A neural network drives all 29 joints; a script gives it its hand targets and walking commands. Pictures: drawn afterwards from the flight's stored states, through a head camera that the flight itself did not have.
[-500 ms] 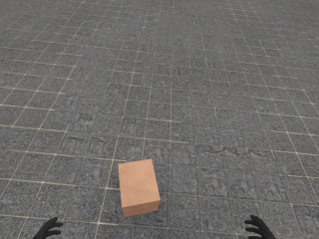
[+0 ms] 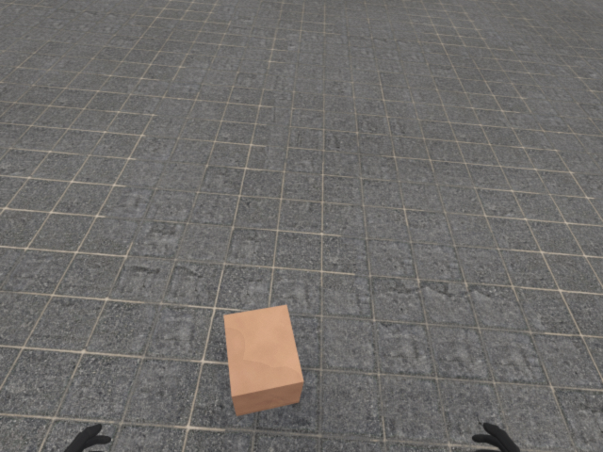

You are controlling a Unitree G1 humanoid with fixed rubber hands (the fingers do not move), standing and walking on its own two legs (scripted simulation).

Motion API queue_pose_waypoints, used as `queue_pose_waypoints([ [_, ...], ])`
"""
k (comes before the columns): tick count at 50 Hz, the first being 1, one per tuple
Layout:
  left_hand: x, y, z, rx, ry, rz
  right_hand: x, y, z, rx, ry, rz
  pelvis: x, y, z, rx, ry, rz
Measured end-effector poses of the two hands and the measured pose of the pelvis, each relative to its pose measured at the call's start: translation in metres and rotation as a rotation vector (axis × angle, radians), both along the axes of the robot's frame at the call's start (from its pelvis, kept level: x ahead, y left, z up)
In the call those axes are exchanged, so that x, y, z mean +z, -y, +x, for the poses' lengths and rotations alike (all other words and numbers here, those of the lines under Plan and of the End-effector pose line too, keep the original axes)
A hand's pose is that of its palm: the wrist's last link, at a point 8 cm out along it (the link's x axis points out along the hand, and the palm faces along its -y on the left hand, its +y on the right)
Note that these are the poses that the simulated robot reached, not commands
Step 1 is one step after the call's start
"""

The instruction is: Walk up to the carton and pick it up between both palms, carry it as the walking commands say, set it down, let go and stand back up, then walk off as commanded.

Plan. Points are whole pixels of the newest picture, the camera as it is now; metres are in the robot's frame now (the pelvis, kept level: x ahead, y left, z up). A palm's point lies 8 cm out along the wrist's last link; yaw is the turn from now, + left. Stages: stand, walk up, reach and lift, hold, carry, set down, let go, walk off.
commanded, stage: stand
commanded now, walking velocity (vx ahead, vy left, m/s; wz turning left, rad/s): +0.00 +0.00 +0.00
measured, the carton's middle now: (261, 359) +0.48 +0.07 -0.67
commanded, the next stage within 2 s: walk off in 0.88 s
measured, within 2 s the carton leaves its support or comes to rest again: neither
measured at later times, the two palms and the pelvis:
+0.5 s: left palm out of the picture +0.07 +0.30 -0.11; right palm out of the picture +0.08 -0.31 -0.09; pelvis -0.01 +0.00 +0.00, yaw +0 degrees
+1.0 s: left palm out of the picture +0.07 +0.31 -0.11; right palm out of the picture +0.08 -0.31 -0.09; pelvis -0.02 +0.00 +0.00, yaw +0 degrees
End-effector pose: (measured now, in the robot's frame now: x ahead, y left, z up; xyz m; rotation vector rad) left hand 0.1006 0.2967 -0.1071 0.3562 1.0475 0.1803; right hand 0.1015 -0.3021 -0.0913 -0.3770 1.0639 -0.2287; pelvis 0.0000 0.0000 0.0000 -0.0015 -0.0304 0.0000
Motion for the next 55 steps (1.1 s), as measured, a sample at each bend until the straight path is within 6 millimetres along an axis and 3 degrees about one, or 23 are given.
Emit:
queue_pose_waypoints([
  [22, 0.0, -0.007, -0.024, 0.009, -0.052, 0.01, -0.001, 0.007, -0.02, -0.011, -0.04, -0.001, 0.003, 0.0, -0.012, 0.002, 0.011, -0.002],
  [55, 0.0, -0.014, -0.036, 0.035, -0.092, 0.018, -0.002, 0.01, -0.022, -0.006, -0.062, 0.001, 0.005, 0.0, -0.016, 0.01, 0.009, -0.002],
])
